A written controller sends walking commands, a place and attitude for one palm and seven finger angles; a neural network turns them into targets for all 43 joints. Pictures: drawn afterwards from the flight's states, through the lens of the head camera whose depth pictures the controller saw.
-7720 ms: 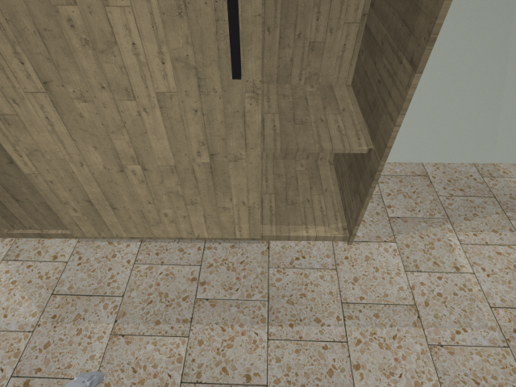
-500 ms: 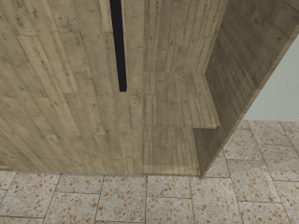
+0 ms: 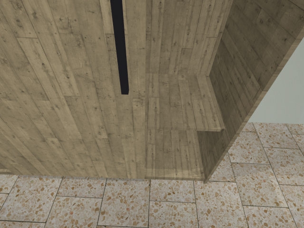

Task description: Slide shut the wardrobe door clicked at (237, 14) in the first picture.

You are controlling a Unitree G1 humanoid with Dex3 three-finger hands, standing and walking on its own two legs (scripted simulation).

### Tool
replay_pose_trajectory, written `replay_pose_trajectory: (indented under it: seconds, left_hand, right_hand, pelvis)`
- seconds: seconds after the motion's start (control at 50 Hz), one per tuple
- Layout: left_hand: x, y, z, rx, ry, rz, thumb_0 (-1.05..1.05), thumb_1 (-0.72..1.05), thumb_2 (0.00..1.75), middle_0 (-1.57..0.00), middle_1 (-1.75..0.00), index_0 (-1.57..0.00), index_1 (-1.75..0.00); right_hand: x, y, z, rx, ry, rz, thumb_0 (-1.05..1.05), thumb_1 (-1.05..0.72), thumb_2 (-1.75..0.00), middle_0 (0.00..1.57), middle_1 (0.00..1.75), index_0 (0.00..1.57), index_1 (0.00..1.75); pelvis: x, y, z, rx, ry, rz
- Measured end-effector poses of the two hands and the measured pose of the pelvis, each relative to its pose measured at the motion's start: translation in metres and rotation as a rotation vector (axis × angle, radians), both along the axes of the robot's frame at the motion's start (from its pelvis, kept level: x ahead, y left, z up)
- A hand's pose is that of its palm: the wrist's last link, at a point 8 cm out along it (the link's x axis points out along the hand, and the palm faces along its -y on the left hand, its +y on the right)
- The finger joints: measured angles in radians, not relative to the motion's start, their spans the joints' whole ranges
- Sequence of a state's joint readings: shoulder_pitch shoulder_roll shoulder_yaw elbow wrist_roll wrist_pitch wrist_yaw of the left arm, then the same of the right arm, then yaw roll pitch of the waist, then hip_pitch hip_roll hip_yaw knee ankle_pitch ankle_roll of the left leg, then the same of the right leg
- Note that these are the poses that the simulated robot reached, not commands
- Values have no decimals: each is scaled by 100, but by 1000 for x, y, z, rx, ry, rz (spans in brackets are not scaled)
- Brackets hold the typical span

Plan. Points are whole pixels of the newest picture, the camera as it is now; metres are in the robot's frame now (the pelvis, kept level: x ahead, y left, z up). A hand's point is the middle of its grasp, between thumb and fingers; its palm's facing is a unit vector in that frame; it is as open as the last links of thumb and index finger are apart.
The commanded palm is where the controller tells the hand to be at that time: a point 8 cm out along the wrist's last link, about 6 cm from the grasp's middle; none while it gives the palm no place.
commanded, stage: raise the hand with hooked fingers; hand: left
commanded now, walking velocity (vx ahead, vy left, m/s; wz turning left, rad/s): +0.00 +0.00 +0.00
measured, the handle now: (121, 41) +0.51 +0.13 +0.24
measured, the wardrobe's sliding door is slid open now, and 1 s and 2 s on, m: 0.41 0.41 0.41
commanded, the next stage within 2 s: none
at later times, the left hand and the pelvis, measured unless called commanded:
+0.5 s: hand (98, 202) +0.18 +0.14 +0.02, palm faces +0.00 -1.00 +0.01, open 8.4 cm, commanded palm +0.13 +0.22 +0.01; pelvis -0.03 -0.01 -0.04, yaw +0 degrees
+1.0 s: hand (57, 177) +0.20 +0.22 +0.09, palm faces +0.08 -0.99 -0.08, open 11.5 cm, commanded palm +0.16 +0.27 +0.11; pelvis -0.03 -0.01 -0.02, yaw +2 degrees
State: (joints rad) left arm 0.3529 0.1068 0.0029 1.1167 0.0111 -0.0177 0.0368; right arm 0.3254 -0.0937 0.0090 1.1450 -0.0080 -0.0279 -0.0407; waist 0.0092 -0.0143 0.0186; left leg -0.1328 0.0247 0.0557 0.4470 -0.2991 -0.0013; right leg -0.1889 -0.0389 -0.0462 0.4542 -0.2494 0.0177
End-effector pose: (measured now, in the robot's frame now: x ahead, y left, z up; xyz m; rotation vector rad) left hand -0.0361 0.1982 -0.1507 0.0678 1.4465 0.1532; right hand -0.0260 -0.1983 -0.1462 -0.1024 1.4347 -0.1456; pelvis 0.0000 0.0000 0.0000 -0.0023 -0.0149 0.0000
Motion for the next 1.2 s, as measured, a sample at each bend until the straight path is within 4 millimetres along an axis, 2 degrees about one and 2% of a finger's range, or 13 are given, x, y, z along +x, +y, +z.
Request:
replay_pose_trajectory:
  seconds: [0.12,0.16,0.22,0.26,0.32,0.38,0.44,0.58,0.68,0.82,0.98,1.08,1.2]
  left_hand:
    - [1,-1,-1,5,-5,-1,0,90,90,-20,-30,-20,-30]
    - [20,11,14,59,-94,31,4,94,90,-21,-30,-20,-30]
    - [65,39,58,188,-393,61,8,97,89,-21,-32,-20,-31]
    - [107,41,95,213,-640,42,8,95,88,-21,-33,-20,-33]
    - [169,26,149,169,-1039,-18,6,88,86,-20,-36,-20,-35]
    - [205,4,182,33,-1378,-72,4,81,84,-21,-39,-20,-39]
    - [209,-7,185,-64,-1531,-145,2,73,81,-21,-43,-21,-43]
    - [157,19,157,16,-1340,-73,1,54,75,-24,-54,-23,-53]
    - [143,45,181,129,-1430,-43,1,42,70,-24,-61,-23,-61]
    - [186,49,214,33,-1483,-183,1,25,63,-25,-71,-24,-71]
    - [209,72,242,54,-1461,-152,1,7,55,-27,-84,-26,-83]
    - [212,85,260,84,-1500,-143,0,-5,50,-27,-91,-27,-91]
    - [218,97,283,94,-1527,-148,0,-19,44,-28,-100,-28,-100]
  right_hand:
    - [1,-2,-1,0,4,7,0,-91,-90,20,30,20,30]
    - [8,-11,2,-32,-73,17,2,-92,-90,20,30,20,30]
    - [32,-31,8,-85,-291,-12,4,-93,-90,20,30,20,30]
    - [57,-43,14,-118,-443,2,3,-93,-90,20,30,20,30]
    - [102,-57,29,-158,-658,46,3,-92,-90,20,30,20,30]
    - [144,-65,50,-178,-833,89,2,-92,-90,20,30,20,30]
    - [179,-68,70,-179,-957,126,2,-91,-90,20,30,20,30]
    - [226,-50,92,-139,-1065,209,1,-90,-90,20,30,20,30]
    - [221,-27,74,-79,-1009,283,1,-90,-90,20,30,20,30]
    - [178,-14,45,-21,-870,237,1,-90,-90,20,30,21,30]
    - [143,-31,51,-76,-829,146,1,-90,-90,20,30,21,30]
    - [145,-41,61,-122,-847,165,1,-90,-90,20,30,20,30]
    - [168,-37,78,-133,-921,190,1,-90,-90,20,30,20,30]
  pelvis:
    - [0,-1,-1,-6,4,4]
    - [-3,0,-3,-3,0,0]
    - [-4,1,-6,2,13,18]
    - [-7,2,-9,2,22,32]
    - [-14,2,-16,4,51,41]
    - [-22,-2,-27,10,93,23]
    - [-27,-8,-38,14,111,9]
    - [-28,-17,-46,0,105,27]
    - [-32,-19,-46,-28,93,64]
    - [-34,-16,-36,-32,69,64]
    - [-27,-8,-22,-15,48,31]
    - [-26,-2,-16,-15,26,32]
    - [-23,1,-11,-15,-5,36]
